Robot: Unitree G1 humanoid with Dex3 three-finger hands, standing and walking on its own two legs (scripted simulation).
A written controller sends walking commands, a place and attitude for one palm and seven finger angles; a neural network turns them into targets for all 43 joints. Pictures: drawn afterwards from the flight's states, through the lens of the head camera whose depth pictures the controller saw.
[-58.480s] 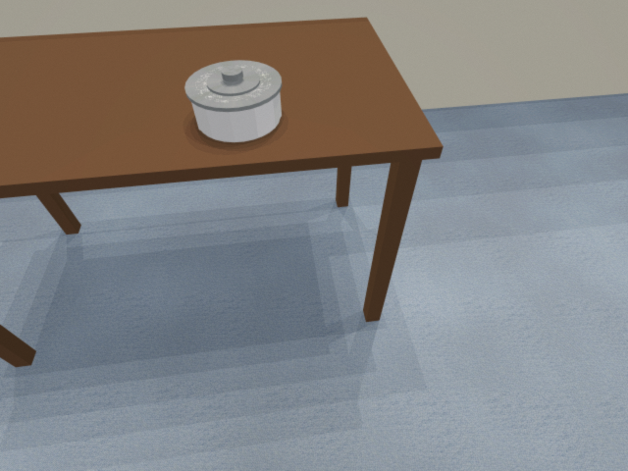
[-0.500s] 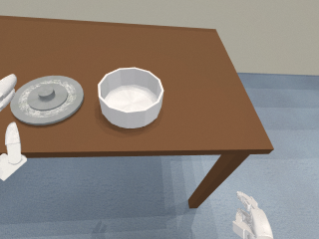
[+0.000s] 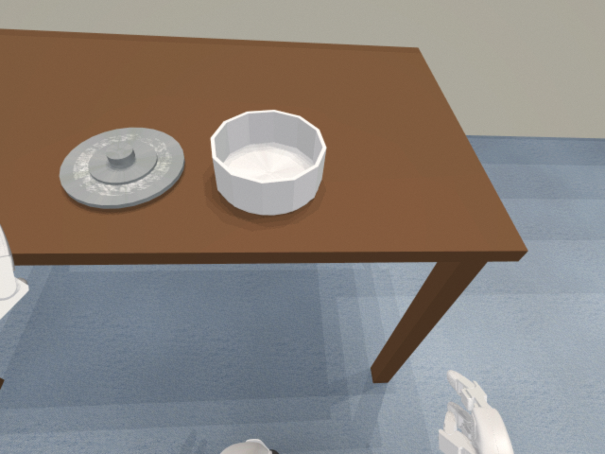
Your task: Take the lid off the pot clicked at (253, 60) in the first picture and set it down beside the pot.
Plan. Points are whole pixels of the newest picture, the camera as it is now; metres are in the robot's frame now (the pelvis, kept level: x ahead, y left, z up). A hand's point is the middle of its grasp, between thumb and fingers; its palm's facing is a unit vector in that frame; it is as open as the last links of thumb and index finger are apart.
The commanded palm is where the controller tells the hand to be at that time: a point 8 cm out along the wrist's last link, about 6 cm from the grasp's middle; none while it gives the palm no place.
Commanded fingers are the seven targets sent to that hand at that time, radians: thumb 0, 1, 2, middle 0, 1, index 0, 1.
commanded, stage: step back with the hand held close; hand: left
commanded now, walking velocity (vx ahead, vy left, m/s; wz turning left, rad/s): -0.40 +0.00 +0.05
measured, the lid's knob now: (120, 154) +0.53 +0.34 +0.06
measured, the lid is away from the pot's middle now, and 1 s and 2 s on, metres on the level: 0.25 0.25 0.25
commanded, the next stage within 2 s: stop stepping back and stand still in 0.66 s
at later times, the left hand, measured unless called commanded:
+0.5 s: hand out of the picture +0.12 +0.22 +0.24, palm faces +0.44 -0.79 -0.43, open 7.4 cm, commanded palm +0.05 +0.27 +0.24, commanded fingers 0.00 0.90 0.90 -0.20 -0.30 -0.20 -0.30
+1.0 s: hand out of the picture +0.04 +0.22 +0.24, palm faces +0.30 -0.80 -0.52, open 7.4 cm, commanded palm -0.01 +0.28 +0.24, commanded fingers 0.00 0.90 0.90 -0.20 -0.30 -0.20 -0.30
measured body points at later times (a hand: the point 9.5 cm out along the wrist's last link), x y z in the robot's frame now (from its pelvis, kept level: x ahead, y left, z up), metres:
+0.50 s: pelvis -0.07 -0.01 +0.00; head -0.05 +0.02 +0.44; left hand +0.09 +0.26 +0.26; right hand +0.11 -0.25 -0.07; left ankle +0.09 +0.05 -0.72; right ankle -0.01 -0.15 -0.72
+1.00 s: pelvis -0.15 +0.01 +0.01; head -0.13 +0.05 +0.46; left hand +0.02 +0.26 +0.27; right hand -0.01 -0.21 -0.06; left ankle -0.06 +0.11 -0.72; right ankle -0.21 -0.13 -0.73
